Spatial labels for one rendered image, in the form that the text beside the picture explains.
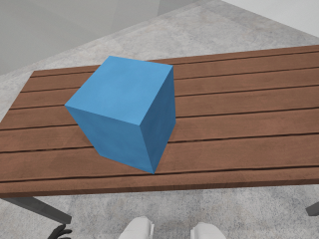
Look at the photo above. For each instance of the left robot hand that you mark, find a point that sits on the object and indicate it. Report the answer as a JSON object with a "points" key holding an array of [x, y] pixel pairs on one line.
{"points": [[59, 231]]}

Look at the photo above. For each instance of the robot thigh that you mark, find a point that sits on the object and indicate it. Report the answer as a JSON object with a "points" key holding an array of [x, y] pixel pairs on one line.
{"points": [[139, 228], [206, 231]]}

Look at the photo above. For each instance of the carton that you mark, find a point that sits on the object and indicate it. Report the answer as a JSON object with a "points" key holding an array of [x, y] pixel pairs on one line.
{"points": [[126, 109]]}

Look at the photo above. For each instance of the left robot thigh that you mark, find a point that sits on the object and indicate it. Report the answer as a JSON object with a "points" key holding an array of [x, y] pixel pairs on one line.
{"points": [[139, 228]]}

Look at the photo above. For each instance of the right robot thigh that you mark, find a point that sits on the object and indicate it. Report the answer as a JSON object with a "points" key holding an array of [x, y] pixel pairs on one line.
{"points": [[206, 231]]}

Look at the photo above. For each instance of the table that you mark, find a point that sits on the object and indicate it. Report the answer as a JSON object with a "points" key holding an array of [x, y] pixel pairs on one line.
{"points": [[242, 119]]}

